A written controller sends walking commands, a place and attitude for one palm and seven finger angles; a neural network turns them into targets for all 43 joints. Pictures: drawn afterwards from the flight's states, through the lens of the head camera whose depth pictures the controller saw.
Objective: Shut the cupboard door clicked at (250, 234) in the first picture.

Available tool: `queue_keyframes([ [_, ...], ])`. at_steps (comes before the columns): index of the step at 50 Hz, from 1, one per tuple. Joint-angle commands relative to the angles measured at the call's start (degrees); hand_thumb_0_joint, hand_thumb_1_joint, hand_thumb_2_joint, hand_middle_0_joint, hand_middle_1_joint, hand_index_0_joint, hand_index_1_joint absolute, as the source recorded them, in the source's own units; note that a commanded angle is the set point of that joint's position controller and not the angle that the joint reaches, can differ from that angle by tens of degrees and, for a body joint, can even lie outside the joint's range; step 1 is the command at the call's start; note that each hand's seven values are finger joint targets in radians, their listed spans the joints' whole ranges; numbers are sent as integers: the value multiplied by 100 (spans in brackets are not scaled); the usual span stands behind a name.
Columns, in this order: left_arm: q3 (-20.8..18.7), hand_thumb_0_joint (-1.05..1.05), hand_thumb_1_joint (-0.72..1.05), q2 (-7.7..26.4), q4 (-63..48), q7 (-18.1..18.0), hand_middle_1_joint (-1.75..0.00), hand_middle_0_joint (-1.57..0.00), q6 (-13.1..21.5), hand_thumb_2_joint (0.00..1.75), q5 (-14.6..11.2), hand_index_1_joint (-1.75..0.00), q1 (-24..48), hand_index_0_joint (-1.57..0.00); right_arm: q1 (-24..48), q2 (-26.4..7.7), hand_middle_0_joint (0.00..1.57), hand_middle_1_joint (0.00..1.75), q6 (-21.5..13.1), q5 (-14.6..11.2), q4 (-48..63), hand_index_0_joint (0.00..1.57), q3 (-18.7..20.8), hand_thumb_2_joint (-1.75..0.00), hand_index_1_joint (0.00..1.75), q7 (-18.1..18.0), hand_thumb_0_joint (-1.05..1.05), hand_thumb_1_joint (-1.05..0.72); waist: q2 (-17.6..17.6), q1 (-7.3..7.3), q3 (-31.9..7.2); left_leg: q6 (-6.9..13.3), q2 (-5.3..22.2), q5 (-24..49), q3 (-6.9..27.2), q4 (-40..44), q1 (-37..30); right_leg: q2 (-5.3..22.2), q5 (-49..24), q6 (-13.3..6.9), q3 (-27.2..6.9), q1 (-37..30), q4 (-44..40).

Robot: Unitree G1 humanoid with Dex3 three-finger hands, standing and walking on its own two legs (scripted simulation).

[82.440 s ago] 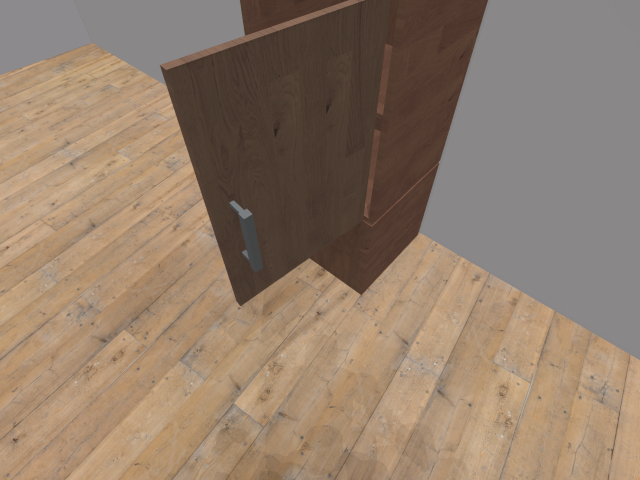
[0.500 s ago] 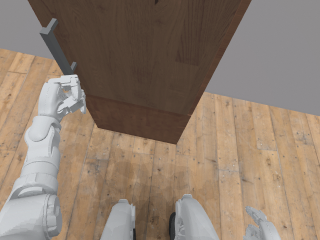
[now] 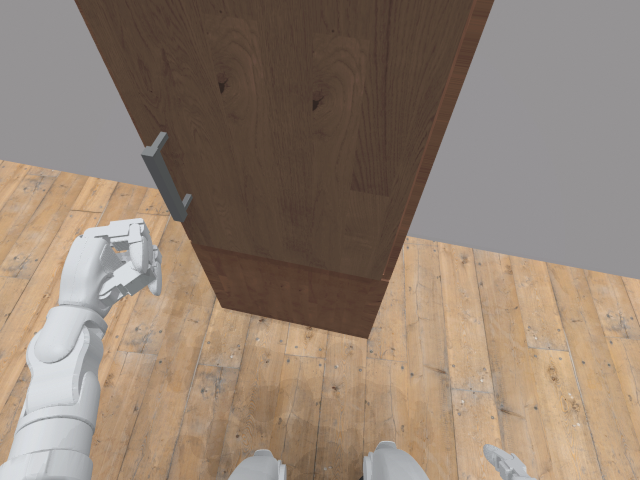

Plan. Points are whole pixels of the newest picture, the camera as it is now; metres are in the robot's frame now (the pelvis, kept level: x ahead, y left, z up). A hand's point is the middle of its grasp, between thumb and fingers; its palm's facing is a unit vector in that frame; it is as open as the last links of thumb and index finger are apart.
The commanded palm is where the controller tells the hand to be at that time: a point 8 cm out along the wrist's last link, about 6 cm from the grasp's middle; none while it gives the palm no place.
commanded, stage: draw the hand back to the body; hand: left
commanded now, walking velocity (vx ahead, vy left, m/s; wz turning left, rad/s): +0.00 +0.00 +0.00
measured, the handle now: (171, 179) +0.57 +0.25 -0.03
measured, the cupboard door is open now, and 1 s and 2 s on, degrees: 0 0 0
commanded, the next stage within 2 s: step back with the hand held close in 1.16 s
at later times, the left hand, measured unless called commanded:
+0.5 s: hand (37, 293) +0.27 +0.25 +0.16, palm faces +0.38 -0.86 -0.34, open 4.0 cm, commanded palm +0.22 +0.28 +0.19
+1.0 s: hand out of the picture +0.22 +0.26 +0.22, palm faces +0.47 -0.77 -0.42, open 7.2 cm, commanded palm +0.17 +0.29 +0.24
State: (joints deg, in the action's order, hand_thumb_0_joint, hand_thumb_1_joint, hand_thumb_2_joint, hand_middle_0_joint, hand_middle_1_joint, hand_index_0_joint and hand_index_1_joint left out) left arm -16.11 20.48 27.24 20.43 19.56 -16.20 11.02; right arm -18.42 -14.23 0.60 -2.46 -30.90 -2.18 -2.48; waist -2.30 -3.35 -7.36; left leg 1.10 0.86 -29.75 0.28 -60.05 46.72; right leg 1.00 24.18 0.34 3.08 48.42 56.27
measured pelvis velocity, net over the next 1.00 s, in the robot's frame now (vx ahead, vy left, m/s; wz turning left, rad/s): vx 0.03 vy -0.01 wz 0.01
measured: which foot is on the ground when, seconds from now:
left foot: down 0.00-1.00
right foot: down 0.00-1.00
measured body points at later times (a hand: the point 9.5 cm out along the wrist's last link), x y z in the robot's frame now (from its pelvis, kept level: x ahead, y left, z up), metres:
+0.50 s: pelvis +0.04 -0.01 +0.06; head +0.03 -0.03 +0.51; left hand +0.25 +0.29 +0.18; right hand +0.24 -0.21 -0.02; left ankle -0.01 +0.10 -0.67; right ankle +0.03 -0.13 -0.67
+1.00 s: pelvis +0.03 -0.01 +0.07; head +0.02 -0.05 +0.52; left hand +0.19 +0.30 +0.25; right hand +0.22 -0.23 -0.02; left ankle -0.01 +0.10 -0.67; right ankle +0.03 -0.13 -0.67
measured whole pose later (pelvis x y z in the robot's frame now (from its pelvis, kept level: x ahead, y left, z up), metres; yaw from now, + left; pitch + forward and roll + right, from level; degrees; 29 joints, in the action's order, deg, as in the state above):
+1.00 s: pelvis +0.03 -0.01 +0.07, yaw +0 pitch -3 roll +0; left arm -19.7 18.8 -19.3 -5.9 3.8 -3.6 -25.9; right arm -11.8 -13.4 -5.8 -0.1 -36.5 -0.9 -5.2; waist -5.2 4.1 -0.1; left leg 0.3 0.1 -17.0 -0.5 -24.4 4.5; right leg 0.9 14.2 0.0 2.6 8.2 25.3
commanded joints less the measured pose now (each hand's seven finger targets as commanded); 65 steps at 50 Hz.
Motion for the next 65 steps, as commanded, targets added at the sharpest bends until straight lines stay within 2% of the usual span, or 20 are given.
queue_keyframes([
  [1, -439, 0, 90, 1168, -1763, 141, -144, -124, 198, 90, -301, -144, 764, -124, 282, -856, 20, 30, -413, -66, 985, 20, 360, -90, 30, -95, 0, -90, -244, 184, -1652, -28, -101, 1693, 177, 1375, -1182, -234, -1277, -186, 60, -1883, -814],
  [4, -565, 0, 90, 1214, -2088, 137, -135, -116, 46, 90, -380, -135, 337, -116, 391, -807, 20, 30, -507, -74, 1095, 20, 317, -90, 30, -106, 0, -90, -285, 253, -1447, -42, -105, 1923, 157, 1535, -1342, -223, -1519, -186, 66, -2159, -932],
  [5, -576, 0, 90, 1660, -2385, -788, -132, -113, -223, 90, 580, -132, 257, -113, 648, -683, 20, 30, -392, -3, 1021, 20, 418, -90, 30, -203, 0, -90, -257, 523, -1716, -27, -138, 2131, 106, 1786, -1681, -62, -1350, -259, -184, -2407, -1312],
  [6, -236, 0, 90, 1022, -2579, -1267, -129, -111, -458, 90, 665, -129, -171, -111, 660, -593, 20, 30, -377, 12, 1139, 20, 387, -90, 30, -253, 0, -90, -263, 355, -1269, -61, -86, 1946, 101, 1992, -1822, -63, -1223, -229, -112, -2288, -1481],
  [7, 95, 0, 90, 708, -2873, -1621, -126, -108, -632, 90, 820, -126, -354, -108, 731, -587, 20, 30, -381, 2, 1146, 20, 378, -90, 30, -287, 0, -90, -403, 338, -1076, -58, -59, 1795, 106, 2130, -1936, -43, -1149, -216, -97, -2358, -1588],
  [10, 40, 0, 90, 809, -3337, -2304, -117, -100, -976, 90, 1030, -117, -755, -100, 806, -585, 20, 30, -383, 28, 1047, 20, 347, -90, 30, -408, 0, -90, -15, 299, -867, -12, -24, 1942, 84, 2409, -2237, -31, -1432, -185, -57, -2898, -1900],
  [14, -68, 0, 90, 957, -3818, -2670, -105, -89, -1187, 90, 1219, -105, -639, -89, 968, -550, 20, 30, -477, 66, 889, 20, 250, -90, 30, -510, 0, -90, -166, 350, -680, 12, -54, 2307, 23, 2798, -2834, -16, -1826, -182, -58, -3387, -2313],
  [15, 36, 0, 90, 795, -3802, -2697, -102, -86, -1245, 90, 1216, -102, -802, -86, 988, -508, 20, 30, -507, 80, 855, 20, 238, -90, 30, -513, 0, -90, -141, 373, -491, -2, -45, 2362, 20, 2928, -2909, -7, -1846, -180, -29, -3494, -2398],
  [20, -66, 0, 90, 747, -4193, -2737, -87, -72, -1374, 90, 1247, -87, -1289, -72, 1155, -449, 20, 30, -656, 122, 708, 20, 172, -90, 30, -478, 0, -90, -181, 491, -216, -6, -45, 2850, -49, 3348, -3430, 5, -2291, -165, -18, -4015, -2823],
  [28, -499, 0, 90, 889, -5115, -2683, -63, -50, -1418, 90, 1260, -63, -2328, -50, 1273, -418, 20, 30, -844, 197, 578, 20, 172, -90, 30, -304, 0, -90, -131, 650, -94, -34, 5, 3837, -83, 3642, -3889, 3, -2989, -122, -1, -4572, -3154],
  [37, -1066, 0, 90, 1054, -6055, -2702, -36, -25, -1309, 90, 1227, -36, -3191, -25, 1354, -321, 20, 30, -932, 227, 514, 20, 232, -90, 30, -247, 0, -90, 40, 730, 58, -15, 12, 3675, -144, 3741, -3948, 7, -2913, -56, 7, -4629, -3248],
  [39, -1231, 0, 90, 1189, -6277, -2719, -30, -20, -1249, 90, 1215, -30, -3260, -20, 1387, -334, 20, 30, -983, 219, 500, 20, 246, -90, 30, -257, 0, -90, -105, 744, 107, -8, 1, 3459, -162, 3757, -3940, 18, -2798, -63, -37, -4619, -3287],
  [40, -1112, 0, 90, 989, -5995, -2713, -30, -20, -1251, 90, 1227, -30, -3391, -20, 1355, -321, 20, 30, -981, 227, 440, 20, 245, -90, 30, -261, 0, -90, 23, 716, 282, -6, -3, 3319, -184, 3784, -3853, 13, -2686, -59, -13, -4525, -3301],
  [43, -940, 0, 90, 820, -5667, -2683, -30, -20, -1281, 90, 1231, -30, -3265, -20, 1337, -394, 20, 30, -955, 200, 388, 20, 292, -90, 30, -271, 0, -90, 232, 650, 679, 19, 25, 2917, -178, 3859, -3799, -6, -2281, -49, -30, -4255, -3457],
  [49, -1054, 0, 90, 1022, -5986, -2732, -30, -20, -1167, 90, 1253, -30, -3057, -20, 1414, -382, 20, 30, -1001, 215, 405, 20, 299, -90, 30, -310, 0, -90, -25, 720, 222, 59, -31, 2752, -175, 3892, -3901, 41, -2114, -62, -96, -4510, -3404],
  [51, -1078, 0, 90, 1023, -5947, -2747, -30, -20, -1157, 90, 1252, -30, -3126, -20, 1441, -356, 20, 30, -1034, 222, 387, 20, 277, -90, 30, -310, 0, -90, 60, 746, 286, 56, -38, 2720, -160, 3892, -3842, 23, -2087, -67, -91, -4504, -3412],
  [56, -1114, 0, 90, 1049, -5988, -2766, -30, -20, -1119, 90, 1272, -30, -3055, -20, 1455, -328, 20, 30, -1101, 218, 350, 20, 258, -90, 30, -322, 0, -90, -238, 742, 520, 16, -36, 2547, -148, 3958, -3782, 3, -1888, -89, -101, -4413, -3474],
  [60, -1112, 0, 90, 988, -5838, -2728, -30, -20, -1124, 90, 1247, -30, -3163, -20, 1457, -339, 20, 30, -1097, 212, 344, 20, 275, -90, 30, -314, 0, -90, -66, 740, 653, 24, -14, 2464, -166, 3986, -3741, -4, -1796, -84, -119, -4367, -3527],
  [64, -1074, 0, 90, 959, -5903, -2715, -30, -20, -1099, 90, 1252, -30, -3153, -20, 1430, -359, 20, 30, -1099, 212, 337, 20, 297, -90, 30, -299, 0, -90, -149, 721, 515, 25, -10, 2473, -172, 4015, -3818, 0, -1789, -82, -123, -4427, -3533],
  [65, -1620, 0, 90, 1482, -6129, -2779, -30, -20, -877, 90, 1284, -30, -2620, -20, 1357, -586, 20, 30, -942, 178, 511, 20, 373, -90, 30, -251, 0, -90, -22, 452, 761, 123, 105, 1940, -28, 3648, -3268, 359, -1743, -156, -783, -3958, -3858],
])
